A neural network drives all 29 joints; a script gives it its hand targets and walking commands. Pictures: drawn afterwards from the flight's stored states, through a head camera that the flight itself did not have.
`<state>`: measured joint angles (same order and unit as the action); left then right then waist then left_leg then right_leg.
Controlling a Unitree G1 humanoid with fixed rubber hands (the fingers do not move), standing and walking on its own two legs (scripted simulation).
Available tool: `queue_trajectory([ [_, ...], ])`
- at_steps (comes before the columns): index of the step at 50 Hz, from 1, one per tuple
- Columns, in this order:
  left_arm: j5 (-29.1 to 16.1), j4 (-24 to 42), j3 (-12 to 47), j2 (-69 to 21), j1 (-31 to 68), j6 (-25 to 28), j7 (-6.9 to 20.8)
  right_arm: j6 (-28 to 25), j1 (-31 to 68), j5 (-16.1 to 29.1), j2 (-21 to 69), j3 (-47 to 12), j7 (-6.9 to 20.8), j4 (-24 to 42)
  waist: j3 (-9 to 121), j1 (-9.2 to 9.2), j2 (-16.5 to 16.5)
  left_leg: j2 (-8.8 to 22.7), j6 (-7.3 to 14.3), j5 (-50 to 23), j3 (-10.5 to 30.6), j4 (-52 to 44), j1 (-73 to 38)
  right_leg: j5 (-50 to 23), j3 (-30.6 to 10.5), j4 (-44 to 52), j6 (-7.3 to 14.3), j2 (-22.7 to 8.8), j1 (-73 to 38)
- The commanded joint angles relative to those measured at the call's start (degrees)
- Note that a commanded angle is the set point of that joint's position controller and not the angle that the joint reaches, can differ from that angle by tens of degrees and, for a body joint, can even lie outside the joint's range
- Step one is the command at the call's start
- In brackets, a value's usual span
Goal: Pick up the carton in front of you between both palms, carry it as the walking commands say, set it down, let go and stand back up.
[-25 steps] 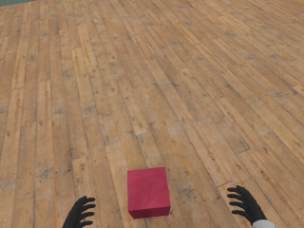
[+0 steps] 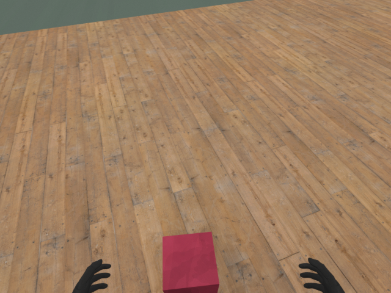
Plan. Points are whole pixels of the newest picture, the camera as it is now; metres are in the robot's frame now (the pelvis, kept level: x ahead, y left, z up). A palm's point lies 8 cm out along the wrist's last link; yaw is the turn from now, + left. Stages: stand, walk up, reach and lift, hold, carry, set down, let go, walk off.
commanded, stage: stand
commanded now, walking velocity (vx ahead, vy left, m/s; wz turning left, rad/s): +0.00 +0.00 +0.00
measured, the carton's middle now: (189, 268) +0.38 +0.05 -0.65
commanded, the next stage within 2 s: none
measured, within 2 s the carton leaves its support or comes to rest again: neither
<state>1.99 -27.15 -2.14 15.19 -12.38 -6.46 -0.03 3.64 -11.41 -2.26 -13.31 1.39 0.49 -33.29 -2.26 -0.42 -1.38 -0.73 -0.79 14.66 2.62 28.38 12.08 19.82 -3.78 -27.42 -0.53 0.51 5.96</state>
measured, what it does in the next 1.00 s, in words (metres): stands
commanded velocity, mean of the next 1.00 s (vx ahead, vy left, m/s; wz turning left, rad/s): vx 0.00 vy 0.00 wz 0.00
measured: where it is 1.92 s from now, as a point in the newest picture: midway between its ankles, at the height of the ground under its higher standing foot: outside the picture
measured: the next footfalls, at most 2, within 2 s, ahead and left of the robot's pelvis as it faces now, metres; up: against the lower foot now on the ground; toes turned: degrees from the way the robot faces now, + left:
none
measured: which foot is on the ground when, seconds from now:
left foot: down 0.00-1.00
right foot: down 0.00-1.00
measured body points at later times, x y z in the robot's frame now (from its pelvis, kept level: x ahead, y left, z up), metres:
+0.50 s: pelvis +0.01 +0.01 +0.00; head +0.01 +0.03 +0.45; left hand +0.14 +0.30 -0.11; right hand +0.14 -0.28 -0.09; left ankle +0.01 +0.13 -0.74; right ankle -0.05 -0.13 -0.74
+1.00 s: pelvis -0.01 +0.01 +0.00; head -0.01 +0.02 +0.45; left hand +0.09 +0.31 -0.11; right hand +0.11 -0.29 -0.10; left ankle +0.01 +0.13 -0.74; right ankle -0.05 -0.13 -0.74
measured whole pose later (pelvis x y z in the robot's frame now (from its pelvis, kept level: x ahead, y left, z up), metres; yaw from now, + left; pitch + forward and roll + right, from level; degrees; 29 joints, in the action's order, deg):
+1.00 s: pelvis -0.01 +0.01 +0.00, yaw +0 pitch -2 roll +0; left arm 1.7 -50.1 -0.9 21.3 -11.7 -0.1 -1.2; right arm -0.2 -8.0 -1.6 -20.3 1.0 -0.9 -54.1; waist -1.3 0.2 -1.4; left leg -0.9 0.1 12.8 2.4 25.9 11.0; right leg 17.0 -3.2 -23.0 -1.4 -0.3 4.0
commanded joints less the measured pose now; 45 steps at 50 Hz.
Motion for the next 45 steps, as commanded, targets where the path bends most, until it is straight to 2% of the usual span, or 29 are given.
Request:
queue_trajectory([
  [1, 0.6, 0.4, -2.7, 8.4, 1.4, 3.7, -1.3, -2.4, 2.4, -0.8, -10.0, 3.1, -1.5, -0.2, 2.6, 0.59, -0.2, 2.6, 0.0, -7.0, 0.2, -1.7, -1.9, -6.4, -0.4, 4.7, -1.0, -2.3, 8.4],
  [4, 0.4, -2.0, -2.6, 9.0, 1.4, 4.7, -0.9, -3.2, 3.8, -0.4, -10.7, 2.9, -1.3, -2.6, 4.6, 0.18, 1.4, 3.3, 0.6, -10.7, 1.3, -1.8, -1.6, -10.6, -0.2, 3.1, -0.9, -2.3, 6.5],
  [9, 0.2, -5.6, -2.5, 10.6, 0.9, 5.6, -1.4, -3.9, 3.8, -0.3, -12.0, 3.0, -1.7, -5.7, 5.8, 0.59, 2.8, 4.1, 1.1, -15.4, 2.4, -1.7, -3.4, -14.3, -0.9, 2.8, -0.7, -2.6, 5.4],
  [20, 0.1, -11.3, -1.8, 12.4, 0.6, 6.5, -1.7, -4.2, 4.2, -0.1, -14.3, 2.7, -2.0, -10.0, 4.9, 0.75, 2.0, 4.8, 1.8, -17.9, 3.3, -2.3, -4.7, -16.5, -1.4, 3.8, -0.4, -3.5, 3.9],
  [30, -0.1, -14.5, -1.3, 13.2, 1.1, 6.7, -1.7, -4.4, 4.7, 0.3, -14.9, 2.2, -2.0, -12.7, 4.0, 0.71, 1.3, 4.9, 2.0, -17.0, 3.7, -3.3, -4.9, -16.2, -1.5, 5.3, -0.2, -4.2, 3.0],
  [45, -0.3, -19.1, -0.8, 14.5, 1.7, 7.0, -1.5, -4.4, 5.4, 0.6, -16.2, 1.7, -1.6, -17.1, 2.1, 0.74, 1.5, 5.2, 2.1, -11.9, 4.7, -5.8, -4.3, -12.5, -2.2, 7.9, 0.5, -4.9, 2.8],
])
